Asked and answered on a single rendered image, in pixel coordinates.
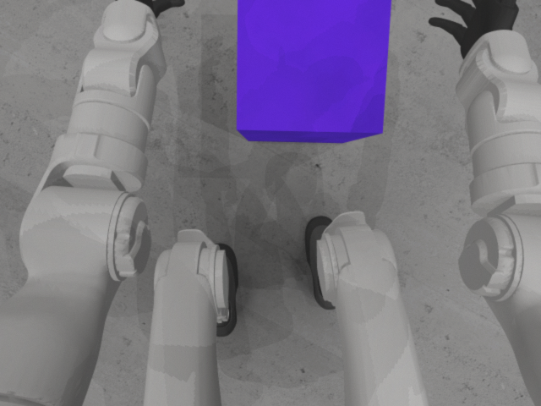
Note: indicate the robot right forearm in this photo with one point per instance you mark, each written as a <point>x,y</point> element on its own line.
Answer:
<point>502,100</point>

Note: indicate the robot left forearm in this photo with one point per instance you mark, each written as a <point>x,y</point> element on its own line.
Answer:
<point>104,147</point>

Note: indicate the left robot shin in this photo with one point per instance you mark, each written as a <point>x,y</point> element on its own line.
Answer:
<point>187,235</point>

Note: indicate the right robot hand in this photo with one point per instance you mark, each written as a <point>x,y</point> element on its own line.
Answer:
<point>489,15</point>

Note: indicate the left robot upper arm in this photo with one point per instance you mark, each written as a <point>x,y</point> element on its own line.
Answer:
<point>78,246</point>

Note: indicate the carton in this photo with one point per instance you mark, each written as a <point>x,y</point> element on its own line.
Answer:
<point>312,70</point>

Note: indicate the right robot upper arm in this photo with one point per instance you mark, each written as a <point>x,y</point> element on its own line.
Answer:
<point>501,260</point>

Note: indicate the left robot hand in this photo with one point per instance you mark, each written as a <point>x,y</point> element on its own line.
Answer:
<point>159,6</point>

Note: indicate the right robot foot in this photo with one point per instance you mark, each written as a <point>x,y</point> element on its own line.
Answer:
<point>313,232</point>

